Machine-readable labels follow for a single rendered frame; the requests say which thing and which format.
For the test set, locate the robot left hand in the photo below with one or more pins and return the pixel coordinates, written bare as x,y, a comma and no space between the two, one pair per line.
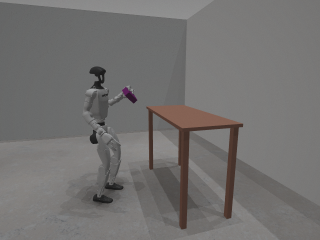
129,88

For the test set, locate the sponge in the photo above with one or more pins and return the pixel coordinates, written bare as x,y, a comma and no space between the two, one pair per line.
129,95

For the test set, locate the robot left thigh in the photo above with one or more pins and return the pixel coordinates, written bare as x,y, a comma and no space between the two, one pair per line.
117,154

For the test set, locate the left robot forearm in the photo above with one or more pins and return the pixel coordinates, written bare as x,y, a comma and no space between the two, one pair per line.
115,99

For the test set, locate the right robot forearm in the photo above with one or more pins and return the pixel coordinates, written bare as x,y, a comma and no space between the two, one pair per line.
91,121

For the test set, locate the robot right upper arm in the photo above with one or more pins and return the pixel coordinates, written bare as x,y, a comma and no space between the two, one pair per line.
90,95

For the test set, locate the robot right hand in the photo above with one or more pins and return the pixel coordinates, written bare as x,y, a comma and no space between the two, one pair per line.
107,138

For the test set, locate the table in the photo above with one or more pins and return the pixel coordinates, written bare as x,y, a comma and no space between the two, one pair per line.
187,119

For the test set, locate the left robot foot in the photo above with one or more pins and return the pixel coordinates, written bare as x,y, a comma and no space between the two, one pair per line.
114,186

